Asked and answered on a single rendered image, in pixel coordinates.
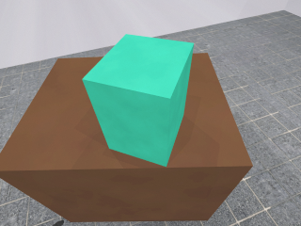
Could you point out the carton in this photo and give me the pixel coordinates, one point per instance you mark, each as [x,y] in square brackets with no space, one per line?
[138,92]

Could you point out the pedestal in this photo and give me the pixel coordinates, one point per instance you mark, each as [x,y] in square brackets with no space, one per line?
[58,155]

